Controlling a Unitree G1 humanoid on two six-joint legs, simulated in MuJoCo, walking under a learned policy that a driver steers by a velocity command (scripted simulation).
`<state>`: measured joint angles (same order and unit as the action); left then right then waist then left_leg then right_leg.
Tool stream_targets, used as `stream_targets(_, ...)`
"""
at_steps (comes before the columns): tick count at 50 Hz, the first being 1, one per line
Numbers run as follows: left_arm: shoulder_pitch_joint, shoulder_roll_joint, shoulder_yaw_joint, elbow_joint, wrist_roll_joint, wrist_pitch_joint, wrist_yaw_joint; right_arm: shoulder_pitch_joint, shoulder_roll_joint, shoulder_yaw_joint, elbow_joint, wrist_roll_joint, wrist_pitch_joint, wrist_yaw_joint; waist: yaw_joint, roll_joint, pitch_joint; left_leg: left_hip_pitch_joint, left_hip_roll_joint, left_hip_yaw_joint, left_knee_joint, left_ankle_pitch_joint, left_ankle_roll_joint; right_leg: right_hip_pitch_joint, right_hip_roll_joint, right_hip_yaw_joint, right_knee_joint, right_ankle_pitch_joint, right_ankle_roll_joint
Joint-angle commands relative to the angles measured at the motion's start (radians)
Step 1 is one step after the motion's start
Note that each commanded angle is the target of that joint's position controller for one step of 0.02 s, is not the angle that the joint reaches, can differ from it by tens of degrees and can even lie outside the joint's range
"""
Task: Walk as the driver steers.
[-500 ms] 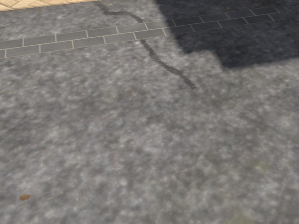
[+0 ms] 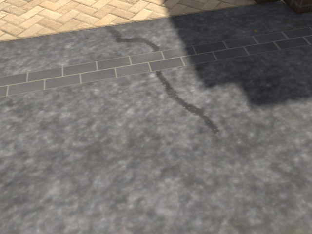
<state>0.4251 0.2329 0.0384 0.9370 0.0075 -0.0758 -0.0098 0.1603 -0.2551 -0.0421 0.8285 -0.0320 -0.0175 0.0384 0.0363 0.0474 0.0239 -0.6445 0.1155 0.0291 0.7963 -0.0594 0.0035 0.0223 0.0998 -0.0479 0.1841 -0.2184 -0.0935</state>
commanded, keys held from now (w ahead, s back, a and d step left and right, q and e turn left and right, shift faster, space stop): w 0.42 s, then w+q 0.58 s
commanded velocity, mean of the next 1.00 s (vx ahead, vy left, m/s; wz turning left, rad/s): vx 0.50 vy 0.00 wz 0.21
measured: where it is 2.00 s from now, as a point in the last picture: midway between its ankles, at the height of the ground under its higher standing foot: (114, 134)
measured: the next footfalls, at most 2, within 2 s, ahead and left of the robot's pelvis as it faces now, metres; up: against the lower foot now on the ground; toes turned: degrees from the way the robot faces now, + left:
left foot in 0.18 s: +0.28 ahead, +0.12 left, +0.00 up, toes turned +4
right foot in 0.70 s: +0.56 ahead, -0.07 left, +0.00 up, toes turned +5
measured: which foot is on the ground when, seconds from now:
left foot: up 0.00-0.16, down 0.18-0.70, up 0.72-1.00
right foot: down 0.00-0.20, up 0.22-0.68, down 0.70-1.00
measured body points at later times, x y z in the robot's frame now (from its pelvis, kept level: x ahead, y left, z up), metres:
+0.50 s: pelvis +0.27 +0.05 +0.00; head +0.29 +0.06 +0.45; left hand +0.39 +0.30 -0.13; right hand +0.25 -0.20 -0.14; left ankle +0.24 +0.11 -0.75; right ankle +0.40 -0.11 -0.68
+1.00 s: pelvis +0.53 +0.02 +0.00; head +0.56 +0.01 +0.45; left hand +0.48 +0.28 -0.13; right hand +0.71 -0.21 -0.13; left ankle +0.57 +0.17 -0.67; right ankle +0.52 -0.07 -0.74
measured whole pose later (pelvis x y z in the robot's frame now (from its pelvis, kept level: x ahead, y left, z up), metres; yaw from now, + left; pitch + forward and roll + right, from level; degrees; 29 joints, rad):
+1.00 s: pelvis +0.53 +0.02 +0.00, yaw +16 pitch +0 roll -1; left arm 0.35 0.22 0.05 0.94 0.02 -0.10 0.01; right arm 0.18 -0.27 -0.08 0.87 -0.03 0.00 0.05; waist 0.02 0.05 0.03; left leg -0.64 0.08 0.00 1.03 -0.14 0.05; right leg -0.07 0.01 -0.21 0.27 -0.21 -0.05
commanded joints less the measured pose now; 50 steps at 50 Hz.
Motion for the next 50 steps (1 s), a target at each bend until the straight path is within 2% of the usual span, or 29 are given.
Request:
stream_targets(1, 0.031, 0.132, 0.023, -0.021, 0.004, -0.016, 0.007, -0.126, -0.039, 0.001, -0.090, 0.004, -0.015, 0.001, 0.010, -0.104, 0.078, -0.008, -0.025, 0.026, -0.110, 0.062, 0.013, -0.028, -0.282, 0.118, -0.063, 0.390, -0.113)
stream_targets(3, 0.055, 0.139, 0.023, 0.001, 0.009, -0.013, 0.013, -0.166, -0.047, 0.001, -0.107, 0.004, -0.019, -0.001, 0.016, -0.103, 0.090, -0.004, -0.039, 0.030, -0.162, 0.041, 0.035, 0.030, -0.303, 0.120, -0.044, 0.433, -0.108)
stream_targets(5, 0.052, 0.151, 0.024, 0.016, 0.013, -0.010, 0.021, -0.167, -0.056, -0.002, -0.114, 0.003, -0.025, -0.003, 0.003, -0.102, 0.091, 0.031, -0.060, 0.038, -0.205, -0.019, 0.064, 0.078, -0.322, 0.116, -0.001, 0.531, -0.098)
stream_targets(7, 0.021, 0.168, 0.027, 0.022, 0.018, -0.009, 0.025, -0.071, -0.072, -0.012, -0.086, 0.004, -0.033, -0.014, -0.047, -0.115, 0.038, 0.190, -0.116, 0.064, -0.244, -0.099, 0.099, 0.090, -0.316, 0.091, 0.130, 0.795, -0.073)
stream_targets(8, 0.005, 0.175, 0.028, 0.026, 0.018, -0.005, 0.025, 0.060, -0.086, -0.022, -0.042, 0.001, -0.041, -0.024, -0.107, -0.100, -0.033, 0.348, -0.152, 0.081, -0.298, -0.096, 0.121, 0.074, -0.287, 0.065, 0.293, 0.877, -0.056)
stream_targets(9, 0.004, 0.161, 0.022, 0.021, 0.014, -0.005, 0.024, 0.238, -0.127, -0.039, 0.014, -0.014, -0.051, -0.036, -0.174, -0.067, -0.139, 0.603, -0.100, 0.024, -0.318, -0.081, 0.156, -0.056, -0.244, 0.035, 0.518, 0.740, -0.038)
stream_targets(10, 0.088, 0.068, -0.002, -0.014, -0.022, -0.009, 0.014, 0.369, -0.250, -0.071, 0.031, -0.038, -0.055, -0.046, -0.166, 0.127, -0.294, 0.933, 0.201, -0.395, -0.345, -0.187, 0.266, -0.393, -0.116, -0.028, 0.908, 0.287, 0.011)
stream_targets(11, 0.094, 0.105, 0.012, 0.000, -0.009, -0.010, 0.014, 0.351, -0.239, -0.071, 0.038, -0.003, -0.043, -0.034, -0.150, 0.169, -0.348, 0.962, 0.304, -0.730, -0.505, -0.182, 0.321, -0.564, 0.005, 0.068, 1.109, -0.297, 0.010)
stream_targets(12, 0.013, 0.136, 0.024, -0.016, 0.007, -0.006, 0.014, 0.231, -0.202, -0.062, 0.024, 0.020, -0.039, -0.030, -0.104, 0.063, -0.178, 0.817, 0.264, -0.589, -0.518, -0.249, 0.296, -0.638, -0.072, 0.129, 1.151, -0.227, -0.003)
stream_targets(13, -0.045, 0.123, 0.019, -0.029, 0.009, -0.011, 0.007, 0.144, -0.130, -0.043, 0.010, 0.021, -0.041, -0.027, -0.081, -0.002, -0.074, 0.673, 0.229, -0.465, -0.554, -0.234, 0.275, -0.636, -0.117, 0.119, 1.102, -0.146, -0.005)
stream_targets(14, -0.065, 0.100, 0.017, -0.030, 0.008, -0.007, 0.003, 0.110, -0.088, -0.030, 0.015, 0.018, -0.046, -0.026, -0.054, -0.010, -0.012, 0.571, 0.178, -0.366, -0.596, -0.190, 0.238, -0.603, -0.155, 0.107, 1.030, -0.104, -0.005)
stream_targets(15, -0.059, 0.088, 0.015, -0.029, 0.022, 0.006, -0.001, 0.100, -0.062, -0.022, 0.030, 0.021, -0.052, -0.028, -0.025, 0.015, 0.016, 0.498, 0.135, -0.293, -0.622, -0.135, 0.208, -0.555, -0.177, 0.103, 0.976, -0.082, 0.006)
stream_targets(17, -0.038, 0.062, 0.010, -0.013, 0.033, 0.028, -0.013, 0.131, -0.058, -0.019, 0.054, 0.019, -0.069, -0.029, -0.008, 0.021, 0.007, 0.455, 0.106, -0.221, -0.646, -0.022, 0.207, -0.506, -0.180, 0.079, 0.949, -0.052, 0.026)
stream_targets(20, -0.136, 0.057, 0.008, -0.044, 0.030, 0.039, -0.020, 0.185, -0.088, -0.026, 0.089, 0.025, -0.082, -0.028, -0.011, 0.006, 0.038, 0.474, 0.090, -0.157, -0.692, 0.021, 0.219, -0.599, -0.209, 0.052, 0.857, 0.037, 0.055)
stream_targets(24, -0.318, 0.046, 0.001, -0.104, 0.026, 0.035, -0.022, 0.255, -0.075, -0.020, 0.124, 0.030, -0.078, -0.028, -0.051, 0.001, 0.074, 0.513, 0.049, -0.123, -0.696, 0.093, 0.210, -0.650, -0.209, 0.017, 0.622, 0.170, 0.094)
stream_targets(26, -0.381, 0.037, -0.006, -0.123, 0.021, 0.032, -0.022, 0.285, -0.087, -0.023, 0.135, 0.028, -0.076, -0.031, -0.071, 0.008, 0.071, 0.535, 0.044, -0.122, -0.674, 0.140, 0.205, -0.623, -0.186, 0.004, 0.521, 0.212, 0.104)
stream_targets(30, -0.466, 0.054, -0.006, -0.160, 0.015, 0.023, -0.015, 0.324, -0.102, -0.027, 0.149, 0.019, -0.068, -0.040, -0.094, 0.024, 0.060, 0.622, 0.066, -0.166, -0.594, 0.240, 0.204, -0.593, -0.155, 0.011, 0.417, 0.195, 0.101)
stream_targets(32, -0.449, 0.077, 0.000, -0.168, 0.012, 0.012, -0.010, 0.300, -0.121, -0.034, 0.143, 0.013, -0.063, -0.046, -0.072, 0.034, 0.049, 0.644, 0.084, -0.198, -0.540, 0.286, 0.191, -0.535, -0.144, 0.026, 0.375, 0.125, 0.083)
stream_targets(33, -0.400, 0.091, 0.007, -0.158, 0.011, 0.005, -0.006, 0.279, -0.131, -0.039, 0.137, 0.011, -0.061, -0.048, -0.046, 0.038, 0.034, 0.638, 0.085, -0.209, -0.495, 0.319, 0.178, -0.462, -0.130, 0.027, 0.345, 0.082, 0.072)
stream_targets(34, -0.300, 0.107, 0.016, -0.130, 0.014, -0.005, 0.001, 0.255, -0.137, -0.043, 0.131, 0.014, -0.060, -0.047, 0.001, 0.024, -0.009, 0.616, 0.062, -0.199, -0.391, 0.378, 0.163, -0.327, -0.107, 0.017, 0.290, 0.065, 0.056)
stream_targets(35, -0.145, 0.147, 0.033, -0.085, 0.028, -0.020, 0.013, 0.250, -0.116, -0.038, 0.125, 0.020, -0.061, -0.043, 0.061, -0.037, -0.102, 0.538, -0.002, -0.154, -0.189, 0.335, 0.142, -0.110, -0.141, 0.050, 0.244, 0.076, 0.026)
stream_targets(36, 0.006, 0.240, 0.056, -0.082, 0.056, -0.029, 0.030, 0.258, -0.048, -0.022, 0.077, 0.043, -0.064, -0.039, 0.101, -0.171, -0.264, 0.331, -0.093, -0.086, 0.121, 0.037, 0.110, 0.157, -0.401, 0.331, 0.205, -0.088, -0.033)
stream_targets(37, -0.007, 0.303, 0.073, -0.084, 0.051, -0.012, 0.024, 0.347, 0.000, -0.017, 0.057, 0.058, -0.058, -0.043, 0.047, -0.358, -0.329, 0.064, -0.209, -0.036, 0.340, -0.501, 0.098, 0.275, -0.576, 0.691, 0.089, -0.138, -0.117)
stream_targets(38, -0.087, 0.201, 0.053, -0.100, 0.034, 0.001, 0.021, 0.314, -0.087, -0.037, 0.085, 0.031, -0.041, -0.049, 0.018, -0.191, -0.216, 0.013, -0.129, -0.095, 0.425, -0.440, 0.111, 0.160, -0.530, 0.638, 0.077, -0.228, -0.104)
stream_targets(39, -0.161, 0.123, 0.034, -0.113, 0.025, -0.001, 0.018, 0.261, -0.080, -0.040, 0.083, 0.024, -0.039, -0.040, 0.000, -0.112, -0.095, 0.015, -0.091, -0.102, 0.411, -0.343, 0.108, 0.028, -0.480, 0.484, 0.055, -0.197, -0.080)
stream_targets(40, -0.198, 0.092, 0.026, -0.114, 0.026, -0.006, 0.017, 0.233, -0.053, -0.037, 0.078, 0.023, -0.037, -0.032, -0.019, -0.110, -0.044, 0.041, -0.061, -0.095, 0.378, -0.283, 0.099, -0.058, -0.435, 0.364, 0.023, -0.097, -0.057)
stream_targets(42, -0.192, 0.068, 0.019, -0.095, 0.018, -0.018, 0.024, 0.222, -0.039, -0.040, 0.074, 0.002, -0.012, -0.016, -0.046, -0.152, -0.009, 0.077, -0.035, -0.080, 0.350, -0.240, 0.075, -0.136, -0.380, 0.212, -0.007, 0.048, -0.029)
stream_targets(45, -0.141, 0.080, 0.025, -0.069, 0.005, -0.043, 0.022, 0.157, -0.022, -0.038, 0.042, 0.001, 0.011, 0.000, -0.056, -0.136, -0.005, 0.029, -0.024, -0.063, 0.344, -0.166, 0.056, -0.131, -0.374, 0.102, -0.029, 0.199, -0.039)
stream_targets(50, -0.088, 0.083, 0.028, -0.041, 0.013, -0.045, 0.021, -0.019, -0.017, -0.027, -0.027, 0.001, 0.017, 0.020, -0.037, -0.122, 0.046, -0.055, -0.015, -0.028, 0.160, -0.006, 0.035, -0.106, -0.352, -0.044, -0.051, 0.277, -0.047)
